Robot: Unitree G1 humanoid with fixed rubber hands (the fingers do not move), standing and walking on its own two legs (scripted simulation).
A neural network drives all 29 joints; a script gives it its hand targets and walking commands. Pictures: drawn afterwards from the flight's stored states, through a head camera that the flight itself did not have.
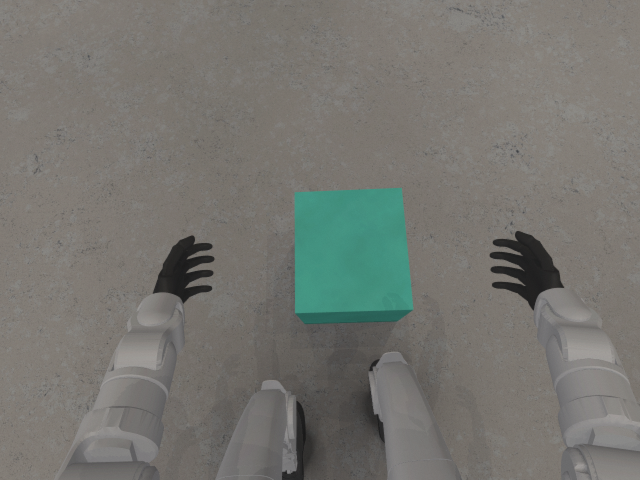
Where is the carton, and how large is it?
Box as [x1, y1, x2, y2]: [295, 188, 412, 323]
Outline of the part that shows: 401,188 295,192 295,313 304,323 396,321 412,309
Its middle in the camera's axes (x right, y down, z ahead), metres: +0.07 +0.05 +0.99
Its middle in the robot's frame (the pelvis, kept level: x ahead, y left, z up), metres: +0.49 -0.07 -0.55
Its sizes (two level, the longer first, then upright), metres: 0.287 0.255 0.247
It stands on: the floor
